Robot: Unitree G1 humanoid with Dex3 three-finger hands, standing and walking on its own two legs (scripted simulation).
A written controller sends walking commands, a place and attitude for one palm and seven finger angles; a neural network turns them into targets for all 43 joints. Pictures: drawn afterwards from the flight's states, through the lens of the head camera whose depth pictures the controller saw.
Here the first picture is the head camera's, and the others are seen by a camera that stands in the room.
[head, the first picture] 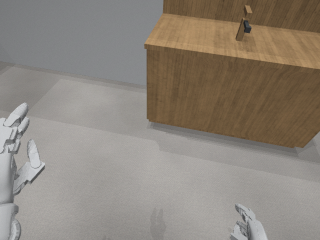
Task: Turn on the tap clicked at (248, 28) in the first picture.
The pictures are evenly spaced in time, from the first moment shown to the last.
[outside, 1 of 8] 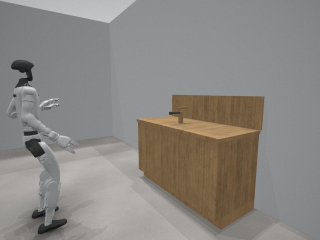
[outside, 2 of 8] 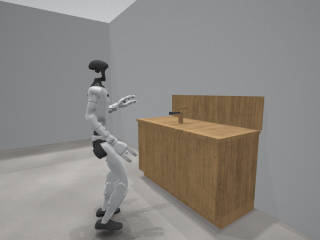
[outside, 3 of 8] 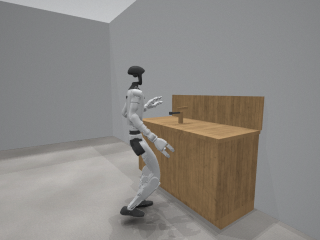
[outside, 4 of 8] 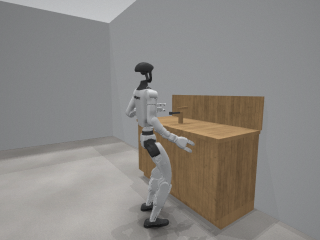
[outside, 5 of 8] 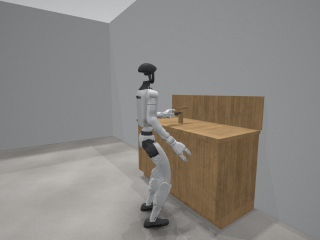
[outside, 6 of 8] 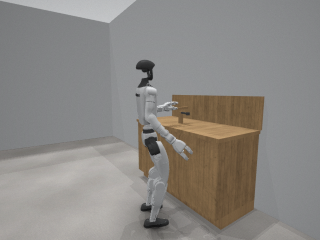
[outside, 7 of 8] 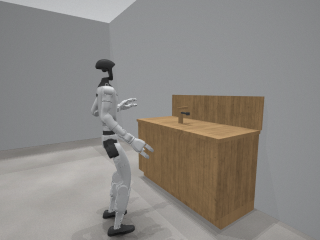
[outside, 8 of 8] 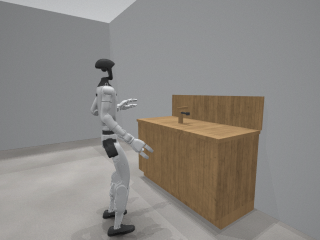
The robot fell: no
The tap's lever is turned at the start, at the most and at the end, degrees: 0 81 81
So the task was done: yes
